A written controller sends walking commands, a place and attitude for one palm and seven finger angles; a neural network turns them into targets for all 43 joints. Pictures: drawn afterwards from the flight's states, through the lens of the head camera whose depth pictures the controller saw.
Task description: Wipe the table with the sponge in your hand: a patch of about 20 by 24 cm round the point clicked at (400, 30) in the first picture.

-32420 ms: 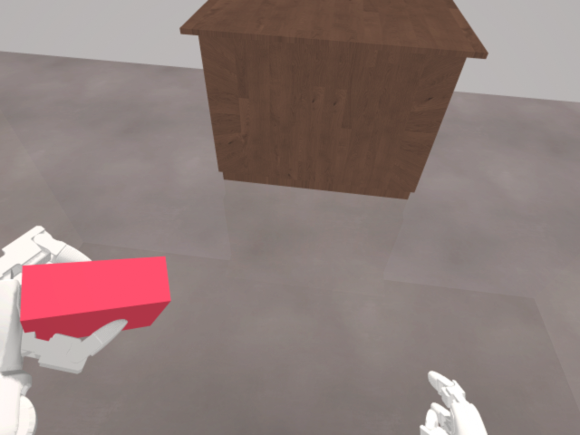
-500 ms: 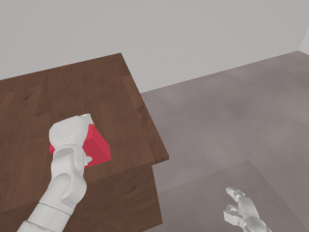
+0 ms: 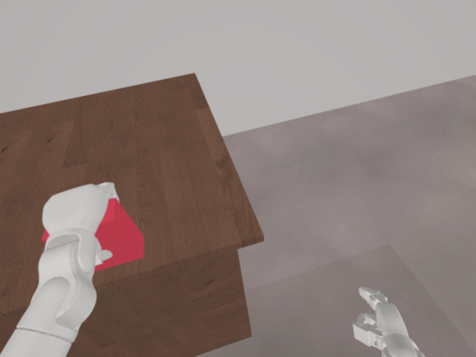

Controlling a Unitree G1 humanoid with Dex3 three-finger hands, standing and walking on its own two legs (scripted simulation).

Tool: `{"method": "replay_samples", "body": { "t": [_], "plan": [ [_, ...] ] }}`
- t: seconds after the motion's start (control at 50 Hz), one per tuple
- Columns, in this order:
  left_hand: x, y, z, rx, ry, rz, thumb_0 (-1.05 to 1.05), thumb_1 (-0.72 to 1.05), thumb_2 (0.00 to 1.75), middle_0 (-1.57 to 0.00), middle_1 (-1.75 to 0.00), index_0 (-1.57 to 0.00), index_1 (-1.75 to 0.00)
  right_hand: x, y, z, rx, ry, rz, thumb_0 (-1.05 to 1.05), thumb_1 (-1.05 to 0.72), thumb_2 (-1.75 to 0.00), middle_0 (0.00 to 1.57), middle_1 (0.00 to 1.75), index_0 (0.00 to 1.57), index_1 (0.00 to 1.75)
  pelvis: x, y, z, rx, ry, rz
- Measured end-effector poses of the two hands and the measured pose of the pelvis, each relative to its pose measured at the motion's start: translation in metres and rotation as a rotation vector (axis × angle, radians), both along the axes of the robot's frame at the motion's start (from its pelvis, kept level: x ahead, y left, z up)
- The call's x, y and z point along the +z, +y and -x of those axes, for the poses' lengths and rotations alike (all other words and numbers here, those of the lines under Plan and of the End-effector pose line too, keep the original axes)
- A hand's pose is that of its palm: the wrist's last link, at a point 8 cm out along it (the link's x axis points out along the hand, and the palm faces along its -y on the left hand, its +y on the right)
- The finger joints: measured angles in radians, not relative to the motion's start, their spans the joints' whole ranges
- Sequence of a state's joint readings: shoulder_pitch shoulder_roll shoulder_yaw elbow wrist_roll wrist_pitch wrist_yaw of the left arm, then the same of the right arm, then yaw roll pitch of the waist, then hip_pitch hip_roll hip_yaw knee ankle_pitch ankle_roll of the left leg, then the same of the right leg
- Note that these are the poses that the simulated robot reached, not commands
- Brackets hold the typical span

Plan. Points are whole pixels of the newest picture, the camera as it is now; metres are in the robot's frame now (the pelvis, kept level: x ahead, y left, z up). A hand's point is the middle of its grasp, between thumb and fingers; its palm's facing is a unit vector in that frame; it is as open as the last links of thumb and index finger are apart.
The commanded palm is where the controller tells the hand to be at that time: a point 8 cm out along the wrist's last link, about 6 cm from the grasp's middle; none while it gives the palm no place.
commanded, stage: wipe forward along the middle lane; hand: left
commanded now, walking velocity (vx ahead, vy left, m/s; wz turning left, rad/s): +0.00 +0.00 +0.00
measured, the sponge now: (104, 243) +0.26 +0.29 +0.06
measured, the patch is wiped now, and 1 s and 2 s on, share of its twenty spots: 1.00 1.00 1.00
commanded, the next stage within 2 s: slide back across to the first lane in 1.62 s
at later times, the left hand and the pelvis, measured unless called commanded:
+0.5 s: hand (92, 212) +0.30 +0.31 +0.10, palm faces -0.03 +0.00 -1.00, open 9.3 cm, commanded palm +0.28 +0.32 +0.13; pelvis -0.02 +0.00 +0.00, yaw +1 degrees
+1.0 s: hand (93, 189) +0.35 +0.34 +0.10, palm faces -0.08 +0.04 -1.00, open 9.3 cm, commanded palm +0.34 +0.34 +0.13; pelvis -0.03 +0.00 +0.00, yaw +2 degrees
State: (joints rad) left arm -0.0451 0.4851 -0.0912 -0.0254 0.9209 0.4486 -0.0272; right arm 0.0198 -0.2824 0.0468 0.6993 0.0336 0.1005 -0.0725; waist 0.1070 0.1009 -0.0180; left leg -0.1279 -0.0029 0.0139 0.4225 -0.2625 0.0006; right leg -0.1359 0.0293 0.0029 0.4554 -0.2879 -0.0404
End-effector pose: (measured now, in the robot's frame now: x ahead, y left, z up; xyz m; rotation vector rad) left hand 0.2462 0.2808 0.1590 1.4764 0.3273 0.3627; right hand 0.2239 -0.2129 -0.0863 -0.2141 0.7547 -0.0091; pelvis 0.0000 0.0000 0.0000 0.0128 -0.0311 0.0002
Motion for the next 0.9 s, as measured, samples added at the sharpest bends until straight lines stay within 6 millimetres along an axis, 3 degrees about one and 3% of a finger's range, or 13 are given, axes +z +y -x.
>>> {"method": "replay_samples", "body": {
  "t": [0.2, 0.6, 0.9],
  "plan": [
    [-0.001, 0.008, -0.004, -0.002, 0.008, -0.040, -0.03, -0.47, 1.10, -0.79, -1.40, -0.83, -1.42, -0.007, -0.005, 0.017, -0.015, 0.035, 0.015, 0.01, -0.91, -0.90, 0.20, 0.30, 0.20, 0.30, 0.000, -0.002, 0.006, 0.009, 0.003, 0.002],
    [-0.003, 0.029, -0.043, -0.036, 0.068, -0.066, -0.01, -0.50, 1.12, -0.81, -1.38, -0.85, -1.40, -0.027, -0.034, 0.081, -0.095, 0.154, 0.072, 0.01, -0.91, -0.90, 0.20, 0.30, 0.21, 0.30, -0.002, -0.003, 0.021, 0.025, 0.046, 0.008],
    [-0.002, 0.045, -0.078, -0.042, 0.107, -0.085, 0.00, -0.51, 1.14, -0.81, -1.37, -0.86, -1.40, -0.034, -0.040, 0.120, -0.147, 0.233, 0.094, 0.01, -0.91, -0.90, 0.20, 0.30, 0.21, 0.30, -0.004, 0.000, 0.029, 0.029, 0.092, 0.015]
  ]
}}
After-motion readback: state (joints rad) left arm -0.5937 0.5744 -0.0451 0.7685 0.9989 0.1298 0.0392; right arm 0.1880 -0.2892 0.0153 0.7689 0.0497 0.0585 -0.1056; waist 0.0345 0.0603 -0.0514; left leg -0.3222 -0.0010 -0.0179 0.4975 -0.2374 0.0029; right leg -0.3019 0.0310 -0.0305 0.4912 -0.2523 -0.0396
